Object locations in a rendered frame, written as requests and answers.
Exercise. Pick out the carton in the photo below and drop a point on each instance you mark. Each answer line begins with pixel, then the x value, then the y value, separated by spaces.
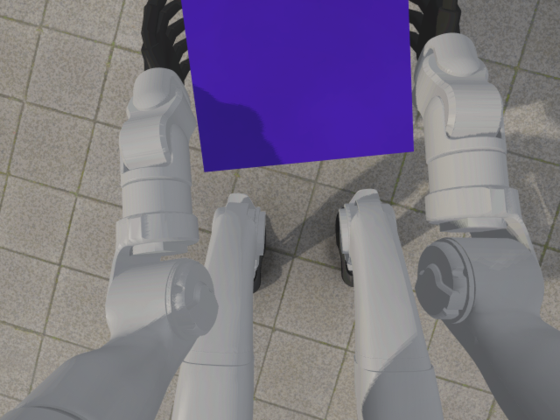
pixel 279 82

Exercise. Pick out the right robot hand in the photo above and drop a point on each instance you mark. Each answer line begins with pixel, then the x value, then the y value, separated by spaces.
pixel 439 17

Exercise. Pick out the robot left upper arm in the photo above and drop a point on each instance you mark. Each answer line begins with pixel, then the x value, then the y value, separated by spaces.
pixel 155 313

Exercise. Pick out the robot right upper arm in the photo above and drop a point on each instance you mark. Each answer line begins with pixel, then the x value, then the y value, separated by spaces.
pixel 489 292

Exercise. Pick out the robot left forearm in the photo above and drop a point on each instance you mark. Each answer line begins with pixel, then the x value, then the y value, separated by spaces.
pixel 157 211

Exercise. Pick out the left robot hand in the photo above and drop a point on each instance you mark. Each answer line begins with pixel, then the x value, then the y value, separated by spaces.
pixel 158 38

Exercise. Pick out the robot right forearm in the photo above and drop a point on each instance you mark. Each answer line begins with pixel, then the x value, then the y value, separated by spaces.
pixel 465 144

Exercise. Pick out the robot right thigh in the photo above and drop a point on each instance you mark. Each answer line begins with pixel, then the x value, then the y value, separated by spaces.
pixel 393 375

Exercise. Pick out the left robot foot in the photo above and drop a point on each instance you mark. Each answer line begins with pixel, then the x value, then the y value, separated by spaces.
pixel 257 279

